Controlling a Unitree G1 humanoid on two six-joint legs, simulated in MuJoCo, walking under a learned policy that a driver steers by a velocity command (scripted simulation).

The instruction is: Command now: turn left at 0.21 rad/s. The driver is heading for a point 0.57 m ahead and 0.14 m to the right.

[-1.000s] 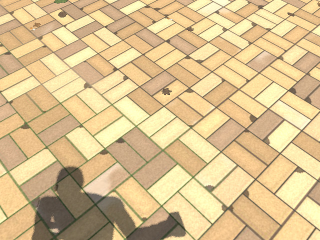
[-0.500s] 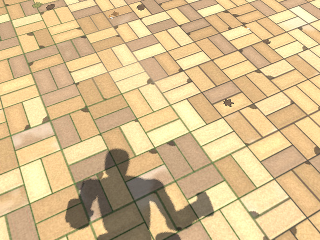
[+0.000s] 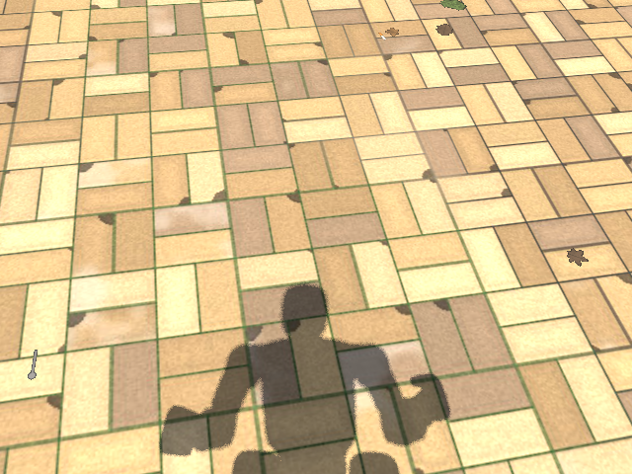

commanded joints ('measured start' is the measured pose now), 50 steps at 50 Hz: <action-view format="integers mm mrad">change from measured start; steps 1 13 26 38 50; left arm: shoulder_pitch -22 -42 260 280 254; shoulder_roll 109 62 174 122 120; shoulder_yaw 31 6 35 16 -2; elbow -55 -56 -47 -35 -60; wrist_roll -4 -26 -11 -19 -30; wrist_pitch -2 -47 -98 -87 -101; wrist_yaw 14 -22 -42 11 -7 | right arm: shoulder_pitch -11 75 -60 -258 179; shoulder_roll -154 -171 -163 -60 -164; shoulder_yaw -40 -61 -43 -9 -52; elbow -45 81 11 4 119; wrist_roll -1 23 63 24 48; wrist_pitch -42 -98 -164 -156 -146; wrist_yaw -1 -19 23 43 41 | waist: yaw -34 -83 59 62 -127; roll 192 155 -128 -55 219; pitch -122 -9 -48 22 -299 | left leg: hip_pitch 180 240 -667 -312 635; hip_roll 258 316 56 22 356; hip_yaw -244 -232 -78 0 -699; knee -183 -410 700 24 -226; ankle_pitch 478 -191 -187 420 -15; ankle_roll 195 181 -10 -81 309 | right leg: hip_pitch -162 -215 519 265 -360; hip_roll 1 -8 -274 -53 112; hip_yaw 72 60 738 243 201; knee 199 -70 -684 -668 561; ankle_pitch -16 175 -146 525 16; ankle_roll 21 -72 -414 -252 -79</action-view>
